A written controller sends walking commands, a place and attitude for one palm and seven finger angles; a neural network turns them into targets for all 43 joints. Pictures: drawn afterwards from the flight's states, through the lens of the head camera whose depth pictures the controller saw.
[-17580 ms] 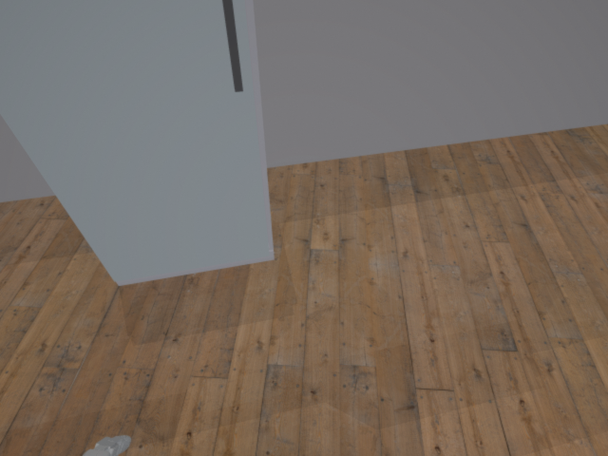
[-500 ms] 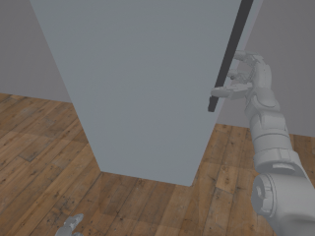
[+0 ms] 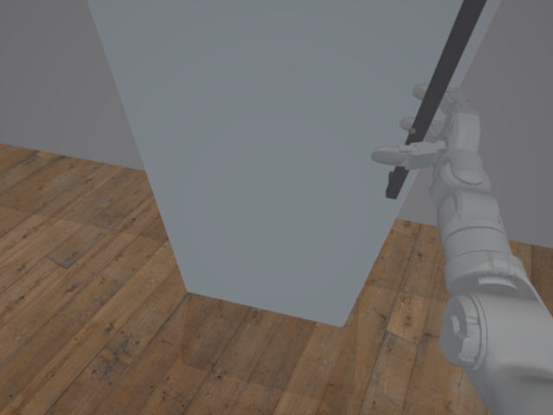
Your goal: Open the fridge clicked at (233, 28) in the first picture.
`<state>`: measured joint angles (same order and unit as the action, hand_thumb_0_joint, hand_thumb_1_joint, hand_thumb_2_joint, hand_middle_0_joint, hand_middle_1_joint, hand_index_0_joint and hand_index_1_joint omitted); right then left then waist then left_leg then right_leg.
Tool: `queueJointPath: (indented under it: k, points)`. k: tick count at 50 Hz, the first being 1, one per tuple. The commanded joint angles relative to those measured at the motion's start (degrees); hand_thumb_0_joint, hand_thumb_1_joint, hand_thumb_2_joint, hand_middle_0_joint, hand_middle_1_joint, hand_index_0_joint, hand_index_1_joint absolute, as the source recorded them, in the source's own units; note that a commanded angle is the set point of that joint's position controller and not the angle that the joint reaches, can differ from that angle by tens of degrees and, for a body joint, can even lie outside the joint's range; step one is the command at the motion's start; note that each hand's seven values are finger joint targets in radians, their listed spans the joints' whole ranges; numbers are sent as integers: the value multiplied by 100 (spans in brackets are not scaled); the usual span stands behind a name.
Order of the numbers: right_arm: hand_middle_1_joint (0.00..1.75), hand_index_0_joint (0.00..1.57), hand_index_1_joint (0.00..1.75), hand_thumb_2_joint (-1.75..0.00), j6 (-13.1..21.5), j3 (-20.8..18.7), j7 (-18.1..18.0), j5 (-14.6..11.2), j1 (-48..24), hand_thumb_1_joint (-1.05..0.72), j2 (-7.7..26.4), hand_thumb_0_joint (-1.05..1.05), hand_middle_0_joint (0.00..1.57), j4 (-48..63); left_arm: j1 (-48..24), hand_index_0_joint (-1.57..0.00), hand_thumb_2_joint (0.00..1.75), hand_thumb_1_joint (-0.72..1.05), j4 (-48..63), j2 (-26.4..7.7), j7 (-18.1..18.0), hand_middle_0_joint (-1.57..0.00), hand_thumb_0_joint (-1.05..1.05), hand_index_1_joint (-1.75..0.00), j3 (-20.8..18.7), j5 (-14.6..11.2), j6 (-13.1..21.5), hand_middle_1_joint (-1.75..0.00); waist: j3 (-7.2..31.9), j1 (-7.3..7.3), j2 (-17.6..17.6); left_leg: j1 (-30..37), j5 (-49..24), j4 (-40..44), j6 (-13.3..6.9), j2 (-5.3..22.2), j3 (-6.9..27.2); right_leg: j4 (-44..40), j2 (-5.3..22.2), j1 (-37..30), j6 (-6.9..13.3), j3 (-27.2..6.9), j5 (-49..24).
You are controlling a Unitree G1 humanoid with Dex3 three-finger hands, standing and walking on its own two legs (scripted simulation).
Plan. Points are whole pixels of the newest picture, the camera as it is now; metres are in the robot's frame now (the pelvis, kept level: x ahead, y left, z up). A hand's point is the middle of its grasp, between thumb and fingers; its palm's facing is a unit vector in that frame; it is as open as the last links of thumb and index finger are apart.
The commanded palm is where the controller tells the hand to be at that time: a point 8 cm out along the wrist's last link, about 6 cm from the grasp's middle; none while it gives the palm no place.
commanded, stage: slide the fingers in behind the handle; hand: right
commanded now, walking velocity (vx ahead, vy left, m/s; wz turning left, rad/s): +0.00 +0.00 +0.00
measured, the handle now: (441, 68) +0.52 -0.14 +0.27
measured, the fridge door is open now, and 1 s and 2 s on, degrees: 0 0 0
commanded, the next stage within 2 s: grip the handle and tug to test in 0.74 s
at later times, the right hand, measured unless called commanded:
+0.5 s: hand (408, 135) +0.47 -0.11 +0.20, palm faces +0.12 +0.99 +0.02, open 13.9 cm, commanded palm +0.44 -0.16 +0.19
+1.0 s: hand (407, 132) +0.48 -0.11 +0.20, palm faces +0.13 +0.99 +0.01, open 13.4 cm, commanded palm +0.44 -0.16 +0.19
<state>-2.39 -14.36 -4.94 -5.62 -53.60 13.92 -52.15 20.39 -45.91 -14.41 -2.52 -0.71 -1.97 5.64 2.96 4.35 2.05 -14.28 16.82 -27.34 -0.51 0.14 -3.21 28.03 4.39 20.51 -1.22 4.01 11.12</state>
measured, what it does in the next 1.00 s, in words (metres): stands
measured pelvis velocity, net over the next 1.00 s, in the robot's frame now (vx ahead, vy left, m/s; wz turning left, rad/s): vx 0.00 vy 0.00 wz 0.00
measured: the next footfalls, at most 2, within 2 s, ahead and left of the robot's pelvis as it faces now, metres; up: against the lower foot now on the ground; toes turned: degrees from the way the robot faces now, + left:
none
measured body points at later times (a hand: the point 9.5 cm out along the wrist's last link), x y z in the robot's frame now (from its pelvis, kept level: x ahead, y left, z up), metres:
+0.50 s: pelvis +0.00 +0.00 +0.00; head +0.01 +0.00 +0.45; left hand +0.10 +0.25 -0.12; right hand +0.45 -0.17 +0.20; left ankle -0.03 +0.11 -0.74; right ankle +0.03 -0.14 -0.74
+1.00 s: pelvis +0.00 +0.00 +0.00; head +0.01 +0.00 +0.45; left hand +0.06 +0.26 -0.12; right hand +0.46 -0.17 +0.20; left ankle -0.03 +0.11 -0.74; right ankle +0.03 -0.14 -0.74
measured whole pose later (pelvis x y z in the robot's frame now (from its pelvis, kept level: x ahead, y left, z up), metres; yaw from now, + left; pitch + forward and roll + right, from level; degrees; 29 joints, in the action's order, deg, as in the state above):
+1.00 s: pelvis +0.00 +0.00 +0.00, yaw +0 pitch +3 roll +1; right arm -3.6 -12.5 -7.9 -5.0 -53.7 11.9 -50.5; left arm 18.3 -45.3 -13.7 -2.4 -0.6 -1.5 5.5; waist 2.5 3.9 1.6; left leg -13.7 16.6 -27.0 -0.2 0.4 -3.0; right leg 27.9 4.1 20.0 -1.0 4.1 11.1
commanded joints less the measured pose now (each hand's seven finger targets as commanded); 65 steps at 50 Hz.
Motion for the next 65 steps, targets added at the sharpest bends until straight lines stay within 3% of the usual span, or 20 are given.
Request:
queueJointPath:
  k: [1, 5, 12, 17, 20, 23, 25, 29, 31, 34, 38, 42, 44, 46, 49, 53, 54, 56, 60, 65]
  points:
    - [120, 30, 120, -30, 269, -22, -51, 50, -2874, 50, 1032, 0, 30, 1376, -178, -20, 90, 90, 709, -766, -30, -20, 0, -30, -268, -29, 247, -30, 1688, -66, -435, 131, -2010, 378, 54, -256, 176, -43, -398, -1302, 306, -156, -1094]
    - [120, 30, 120, -30, 200, -38, -41, -23, -3046, 50, 1050, 0, 30, 1274, -188, -20, 90, 90, 663, -763, -53, -20, 0, -30, -250, -39, 225, -30, 1529, -4, -535, 26, -1845, 427, 69, -253, 185, -70, -388, -1222, 304, -157, -918]
    - [120, 30, 120, -30, 298, 139, -68, -21, -2946, 50, 805, 0, 30, 1795, -252, -20, 90, 90, 735, -705, -16, -20, 0, -30, -256, -23, 271, -30, 2039, -102, -191, 243, -2279, 306, 23, -254, 177, -10, -403, -1550, 285, -167, -1370]
    - [120, 30, 120, -30, 118, 261, -128, -46, -3023, 50, 623, 0, 30, 1762, -369, -20, 90, 90, 741, -708, -18, -20, 0, -30, -235, -46, 229, -30, 1710, -37, -353, 73, -2105, 369, 43, -251, 151, -47, -379, -1517, 285, -178, -1232]
    - [120, 30, 120, -30, 91, 249, -177, -52, -2985, 50, 583, 0, 30, 1852, -441, -20, 90, 90, 773, -679, -35, -20, 0, -30, -222, -36, 204, -30, 1761, -97, -376, 120, -2120, 333, 18, -259, 138, -54, -384, -1553, 278, -195, -1287]
    - [120, 30, 120, -30, 91, 131, -210, -36, -3059, 50, 756, 0, 30, 1763, -448, -20, 90, 90, 742, -693, -55, -20, 0, -30, -206, -26, 173, -30, 1696, -75, -515, 128, -2074, 351, 36, -242, 145, -61, -375, -1494, 281, -198, -1245]
    - [120, 30, 120, -30, 78, 247, -231, 7, -3199, 50, 610, 0, 30, 1550, -451, -20, 90, 90, 711, -669, -58, -20, 0, -30, -186, -19, 160, -30, 1440, 6, -486, -55, -1887, 386, 47, -234, 143, -70, -370, -1432, 279, -198, -1069]
    - [120, 30, 120, -30, 151, 222, -234, 38, -3308, 50, 687, 0, 30, 1592, -443, -20, 90, 90, 736, -673, -53, -20, 0, -30, -190, -7, 167, -30, 1736, -38, -257, 26, -1933, 338, 20, -223, 169, -44, -378, -1533, 263, -204, -1161]
    - [120, 30, 120, -30, 189, 236, -200, 25, -3143, 50, 649, 0, 30, 1516, -394, -20, 90, 90, 735, -696, -47, -20, 0, -30, -207, 2, 176, -30, 1873, -68, -385, 122, -1984, 323, 11, -238, 142, -36, -374, -1572, 258, -226, -1254]
    - [120, 30, 120, -30, 214, 311, -159, -3, -3256, 50, 566, 0, 30, 1550, -375, -20, 90, 90, 721, -678, -39, -20, 0, -30, -205, -12, 180, -30, 1878, -22, -219, 62, -2061, 300, 2, -241, 142, -18, -367, -1607, 247, -233, -1303]
    - [120, 30, 120, -30, 186, 245, -174, -54, -3107, 50, 581, 0, 30, 1488, -391, -20, 90, 90, 727, -687, -39, -20, 0, -30, -214, -28, 183, -30, 1797, -46, -426, 62, -1961, 338, 22, -257, 128, -39, -364, -1513, 262, -229, -1201]
    - [120, 30, 120, -30, 180, 38, -236, -5, -3228, 50, 883, 0, 30, 1424, -345, -20, 90, 90, 676, -719, -47, -20, 0, -30, -208, -2, 165, -30, 1681, -51, -440, 78, -1886, 372, 34, -238, 152, -75, -372, -1363, 274, -214, -1091]
    - [121, 31, 121, -34, 205, 82, -251, 22, -3253, 41, 809, 0, 31, 1370, -314, -20, 90, 90, 668, -699, -49, -20, 0, -30, -205, 6, 174, -30, 1669, -37, -484, 68, -1901, 361, 28, -247, 147, -62, -375, -1348, 278, -211, -1096]
    - [123, 32, 123, -38, 303, -23, -272, 71, -3216, 31, 1004, 0, 32, 1593, -285, -20, 90, 90, 687, -723, -43, -20, 0, -30, -232, 26, 183, -30, 1895, -101, -352, 221, -2002, 338, 20, -244, 176, -57, -383, -1436, 274, -201, -1218]
    - [125, 33, 125, -44, 367, 308, -234, 55, -3204, 17, 570, 0, 33, 1686, -313, -20, 90, 90, 700, -666, -22, -20, 0, -30, -239, 0, 232, -30, 1897, -24, -150, 82, -2077, 315, 5, -271, 151, -5, -366, -1601, 262, -189, -1325]
    - [127, 35, 127, -52, 235, 108, -179, 1, -3144, -1, 829, 0, 35, 1418, -268, -20, 90, 90, 653, -742, -40, -20, 0, -30, -249, -14, 205, -30, 1766, -39, -486, 112, -1976, 365, 24, -272, 143, -63, -369, -1415, 276, -200, -1145]
    - [128, 36, 128, -54, 193, 139, -160, -22, -3127, -6, 760, 0, 36, 1435, -300, -20, 90, 90, 674, -734, -41, -20, 0, -30, -246, -16, 203, -30, 1797, -47, -419, 112, -1982, 377, 31, -266, 159, -68, -382, -1423, 279, -177, -1129]
    - [129, 37, 129, -58, 147, -55, -155, -29, -2976, -15, 979, 0, 37, 1341, -278, -20, 90, 90, 660, -761, -53, -20, 0, -30, -241, -7, 179, -30, 1754, -97, -520, 189, -2022, 406, 43, -257, 180, -77, -385, -1372, 291, -169, -1146]
    - [132, 39, 132, -66, 205, 58, -199, 34, -3230, -34, 893, 0, 39, 1280, -282, -20, 90, 90, 656, -707, -48, -20, 0, -30, -206, -6, 178, -30, 1521, 4, -374, -6, -1830, 422, 49, -244, 184, -62, -385, -1293, 291, -170, -980]
    - [135, 42, 135, -76, 438, 189, -164, 14, -3319, -57, 794, 0, 42, 1719, -284, -20, 90, 90, 712, -709, -27, -20, 0, -30, -243, -5, 238, -30, 2045, -14, -211, 156, -2129, 315, 13, -265, 177, -3, -383, -1602, 278, -195, -1305]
